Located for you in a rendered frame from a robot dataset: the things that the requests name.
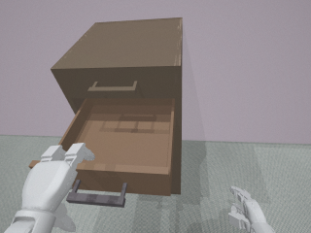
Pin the left robot hand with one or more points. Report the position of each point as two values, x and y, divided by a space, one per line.
49 181

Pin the cabinet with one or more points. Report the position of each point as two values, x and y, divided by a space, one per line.
146 53

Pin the drawer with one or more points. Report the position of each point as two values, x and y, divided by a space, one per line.
132 140

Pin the robot left forearm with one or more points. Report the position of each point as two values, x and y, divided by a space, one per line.
31 220

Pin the robot right forearm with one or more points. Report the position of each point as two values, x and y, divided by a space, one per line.
261 227

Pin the right robot hand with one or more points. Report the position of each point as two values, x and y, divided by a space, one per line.
251 212

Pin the handle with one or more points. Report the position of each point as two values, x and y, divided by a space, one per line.
112 91
75 197

